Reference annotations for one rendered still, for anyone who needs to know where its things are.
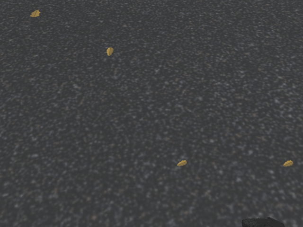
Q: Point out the robot right hand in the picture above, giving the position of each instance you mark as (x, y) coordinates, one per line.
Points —
(261, 222)

